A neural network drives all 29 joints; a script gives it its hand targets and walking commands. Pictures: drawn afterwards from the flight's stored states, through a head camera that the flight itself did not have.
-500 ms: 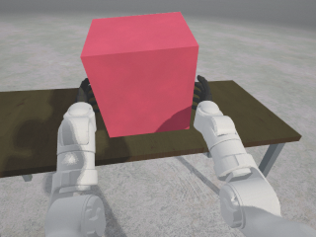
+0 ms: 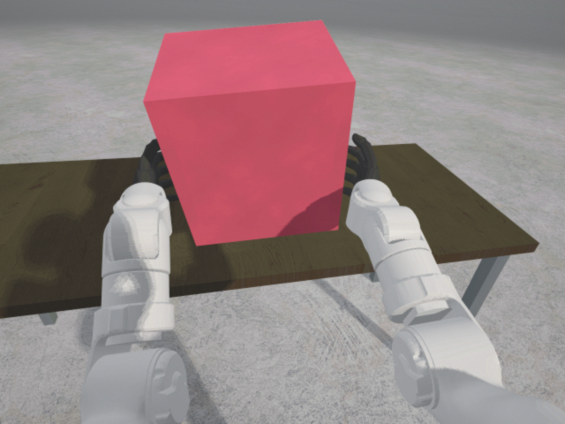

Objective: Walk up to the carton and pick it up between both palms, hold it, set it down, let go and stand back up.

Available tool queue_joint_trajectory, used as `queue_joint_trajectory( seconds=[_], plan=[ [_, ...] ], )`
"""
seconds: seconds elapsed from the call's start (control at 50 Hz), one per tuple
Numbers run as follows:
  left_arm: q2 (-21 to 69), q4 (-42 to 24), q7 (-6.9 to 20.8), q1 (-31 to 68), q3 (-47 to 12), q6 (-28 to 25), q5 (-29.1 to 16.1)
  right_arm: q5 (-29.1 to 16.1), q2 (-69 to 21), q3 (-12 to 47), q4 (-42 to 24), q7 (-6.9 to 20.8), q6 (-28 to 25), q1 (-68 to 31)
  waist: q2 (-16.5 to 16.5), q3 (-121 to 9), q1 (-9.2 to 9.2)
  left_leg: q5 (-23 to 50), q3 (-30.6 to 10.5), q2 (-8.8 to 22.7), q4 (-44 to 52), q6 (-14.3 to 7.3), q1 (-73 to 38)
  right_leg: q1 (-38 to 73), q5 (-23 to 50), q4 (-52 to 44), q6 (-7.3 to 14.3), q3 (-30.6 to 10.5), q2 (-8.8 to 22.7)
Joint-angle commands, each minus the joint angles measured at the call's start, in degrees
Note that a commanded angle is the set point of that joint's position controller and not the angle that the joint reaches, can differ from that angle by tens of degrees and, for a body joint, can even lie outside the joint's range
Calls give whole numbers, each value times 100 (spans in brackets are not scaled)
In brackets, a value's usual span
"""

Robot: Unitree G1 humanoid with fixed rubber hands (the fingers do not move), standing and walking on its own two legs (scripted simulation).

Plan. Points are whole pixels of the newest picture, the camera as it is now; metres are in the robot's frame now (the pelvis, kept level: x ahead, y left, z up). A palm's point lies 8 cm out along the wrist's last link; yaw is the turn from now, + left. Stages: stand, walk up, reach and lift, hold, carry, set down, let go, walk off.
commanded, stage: hold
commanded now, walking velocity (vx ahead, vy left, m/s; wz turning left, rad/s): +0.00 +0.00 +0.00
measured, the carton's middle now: (256, 137) +0.42 +0.01 +0.28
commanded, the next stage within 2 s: none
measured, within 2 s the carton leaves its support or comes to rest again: neither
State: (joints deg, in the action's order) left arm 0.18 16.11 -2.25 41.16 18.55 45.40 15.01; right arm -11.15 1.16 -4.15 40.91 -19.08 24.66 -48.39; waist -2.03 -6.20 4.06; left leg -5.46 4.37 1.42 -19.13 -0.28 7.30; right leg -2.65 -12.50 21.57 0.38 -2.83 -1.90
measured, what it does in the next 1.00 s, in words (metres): stands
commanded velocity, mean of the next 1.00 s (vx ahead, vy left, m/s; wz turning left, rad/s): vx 0.00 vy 0.00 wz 0.00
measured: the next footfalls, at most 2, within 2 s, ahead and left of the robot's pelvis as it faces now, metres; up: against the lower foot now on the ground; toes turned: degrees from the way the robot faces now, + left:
none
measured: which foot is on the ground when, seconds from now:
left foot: down 0.00-1.00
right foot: down 0.00-1.00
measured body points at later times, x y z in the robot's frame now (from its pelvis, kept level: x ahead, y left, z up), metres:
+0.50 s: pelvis +0.00 +0.00 +0.00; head -0.09 +0.02 +0.44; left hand +0.37 +0.16 +0.23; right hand +0.38 -0.14 +0.23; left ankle +0.06 +0.12 -0.75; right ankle +0.00 -0.11 -0.75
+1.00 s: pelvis +0.00 +0.00 +0.00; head -0.09 +0.02 +0.44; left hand +0.37 +0.16 +0.23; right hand +0.38 -0.14 +0.23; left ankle +0.06 +0.12 -0.75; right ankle +0.00 -0.11 -0.75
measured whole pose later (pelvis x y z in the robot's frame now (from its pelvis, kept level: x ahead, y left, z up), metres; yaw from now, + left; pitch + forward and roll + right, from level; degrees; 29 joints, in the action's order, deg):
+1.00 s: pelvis +0.00 +0.00 +0.00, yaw +0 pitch -6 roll +0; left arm 0.2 16.2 -2.3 41.2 18.6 45.7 15.1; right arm -11.1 1.2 -4.2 40.9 -19.1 24.7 -48.6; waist -2.0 -6.2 4.1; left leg -5.5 4.4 1.4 -19.1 -0.3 7.3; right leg -2.7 -12.6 21.6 0.4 -2.8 -1.9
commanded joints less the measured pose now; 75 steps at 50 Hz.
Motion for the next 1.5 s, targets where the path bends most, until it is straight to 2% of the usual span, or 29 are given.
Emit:
queue_joint_trajectory(
  seconds=[0.0, 0.1, 0.12, 0.16, 0.22, 0.3, 0.32, 0.36, 0.48, 0.58, 0.6, 0.66, 0.76, 0.78, 0.82, 0.84, 0.86, 0.88, 0.9, 0.94, 1.08, 1.14, 1.18, 1.22, 1.24, 1.26, 1.3, 1.34, 1.48],
  plan=[
    [3176, -855, 1173, 4979, -2511, -385, -739, -742, -2899, 1609, -2536, 1211, -365, -5571, 455, -2171, 8, 348, -418, -36, 144, 115, -1989, -501, 480, -837, -281, 488, -71],
    [3093, -813, 1172, 4821, -2462, -343, -733, -789, -2858, 1702, -2666, 1187, -345, -5537, 404, -2114, 0, 439, -431, -48, 98, 95, -2055, -498, 639, -869, -323, 444, -61],
    [3022, -560, 1186, 4869, -2304, -336, -647, -721, -2853, 1582, -2462, 1182, -301, -5635, 284, -1789, -14, 187, -409, -46, 200, 52, -1888, -523, 358, -933, -335, 445, -27],
    [3129, -862, 1178, 4986, -2478, -379, -731, -756, -2967, 1620, -2546, 1206, -356, -5578, 352, -2117, 8, 330, -415, -12, 152, 97, -2011, -473, 481, -857, -297, 461, -65],
    [3151, -831, 1168, 5064, -2498, -390, -758, -713, -2822, 1504, -2431, 1208, -337, -5545, 487, -2001, 76, 212, -430, -16, 176, 137, -1970, -564, 345, -883, -274, 487, -67],
    [3089, -657, 1169, 4968, -2361, -371, -676, -738, -2866, 1628, -2551, 1221, -351, -5718, 298, -2023, -68, 221, -421, -14, 186, 78, -1924, -537, 307, -886, -284, 478, -69],
    [3117, -883, 1158, 5011, -2490, -392, -760, -771, -2883, 1633, -2604, 1215, -357, -5614, 362, -2170, 46, 346, -426, -33, 141, 101, -1997, -480, 535, -849, -301, 461, -75],
    [3179, -989, 1140, 5084, -2586, -387, -798, -784, -2871, 1620, -2548, 1211, -335, -5497, 501, -2206, 68, 347, -456, -16, 112, 142, -2016, -492, 535, -800, -280, 470, -91],
    [3092, -574, 1151, 4904, -2380, -358, -706, -711, -2833, 1576, -2543, 1220, -336, -5748, 305, -1920, -3, 80, -449, -24, 237, 68, -1882, -544, 250, -909, -285, 470, -69],
    [3099, -744, 1137, 4976, -2460, -362, -733, -693, -2777, 1483, -2427, 1226, -320, -5487, 439, -1972, 95, 60, -466, -3, 213, 116, -1911, -566, 328, -861, -272, 463, -70],
    [3100, -712, 1146, 5003, -2422, -361, -682, -681, -2787, 1473, -2326, 1240, -324, -5509, 475, -1939, 47, -52, -465, 6, 272, 114, -1909, -591, 192, -883, -270, 474, -63],
    [3076, -691, 1167, 4972, -2377, -355, -691, -680, -2843, 1518, -2376, 1243, -322, -5603, 344, -1925, 18, 59, -432, -6, 230, 92, -1888, -548, 280, -881, -283, 485, -66],
    [3139, -896, 1151, 4920, -2568, -343, -780, -764, -2823, 1572, -2623, 1208, -362, -5541, 467, -2203, 87, 381, -440, -28, 130, 139, -2020, -409, 612, -829, -279, 457, -81],
    [3054, -705, 1166, 5047, -2383, -355, -679, -718, -2820, 1501, -2299, 1221, -298, -5577, 438, -1815, 26, 101, -430, -22, 220, 115, -1905, -543, 309, -904, -289, 461, -42],
    [3167, -962, 1171, 5047, -2541, -372, -770, -777, -2842, 1553, -2587, 1238, -361, -5599, 443, -2165, 85, 228, -463, -1, 175, 118, -1976, -495, 440, -826, -263, 464, -85],
    [3117, -719, 1179, 4972, -2446, -349, -716, -730, -2826, 1526, -2435, 1220, -341, -5603, 423, -2001, 20, 153, -446, -4, 204, 119, -1928, -539, 343, -869, -269, 467, -72],
    [3101, -653, 1176, 4992, -2396, -333, -702, -685, -2778, 1428, -2337, 1230, -312, -5558, 461, -1888, 91, -24, -453, -7, 231, 117, -1868, -566, 216, -901, -267, 443, -57],
    [3063, -764, 1188, 4984, -2377, -352, -695, -682, -2842, 1498, -2414, 1220, -328, -5562, 332, -1966, 42, 122, -418, -28, 229, 91, -1844, -457, 360, -872, -276, 450, -52],
    [3077, -660, 1185, 5015, -2389, -352, -690, -663, -2778, 1407, -2312, 1238, -316, -5594, 419, -1869, 81, -23, -451, -1, 260, 111, -1864, -541, 221, -885, -265, 459, -60],
    [3120, -951, 1169, 5022, -2529, -381, -782, -769, -2873, 1594, -2569, 1238, -357, -5595, 401, -2170, 63, 309, -454, -22, 148, 123, -1977, -417, 578, -823, -287, 472, -86],
    [3067, -801, 1164, 5045, -2403, -357, -711, -729, -2831, 1543, -2477, 1234, -313, -5601, 364, -2045, 3, 149, -447, -8, 201, 86, -1913, -513, 352, -865, -282, 452, -47],
    [3064, -700, 1197, 4997, -2371, -330, -662, -667, -2745, 1424, -2290, 1231, -301, -5466, 413, -1821, 61, -10, -435, 2, 252, 105, -1850, -579, 207, -890, -255, 447, -38],
    [3134, -823, 1163, 5086, -2462, -378, -735, -749, -2854, 1560, -2489, 1237, -352, -5638, 413, -2061, -1, 176, -445, -12, 196, 110, -1914, -557, 386, -836, -269, 485, -79],
    [3163, -996, 1146, 4963, -2561, -377, -811, -799, -2884, 1658, -2672, 1215, -346, -5555, 381, -2328, 61, 400, -446, -21, 108, 115, -2075, -469, 619, -829, -289, 442, -79],
    [3075, -727, 1157, 4931, -2425, -337, -686, -748, -2782, 1540, -2414, 1219, -306, -5515, 448, -2007, 29, 162, -450, -18, 211, 115, -1962, -556, 329, -894, -282, 475, -62],
    [3098, -720, 1177, 4997, -2420, -323, -707, -679, -2783, 1428, -2350, 1224, -291, -5501, 451, -1863, 120, 55, -437, -17, 225, 132, -1883, -580, 321, -890, -276, 462, -46],
    [3036, -681, 1191, 4984, -2330, -323, -657, -727, -2784, 1451, -2362, 1223, -297, -5568, 341, -1846, 31, 33, -405, -33, 252, 83, -1797, -481, 310, -884, -288, 454, -49],
    [3130, -843, 1175, 4973, -2475, -337, -722, -746, -2841, 1536, -2457, 1220, -344, -5532, 463, -2037, 44, 197, -419, -24, 191, 118, -1886, -443, 455, -836, -262, 451, -63],
    [3094, -692, 1178, 5036, -2389, -357, -691, -674, -2802, 1442, -2320, 1250, -316, -5553, 441, -1873, 40, -23, -446, -5, 265, 112, -1811, -555, 205, -872, -250, 477, -52]
  ],
)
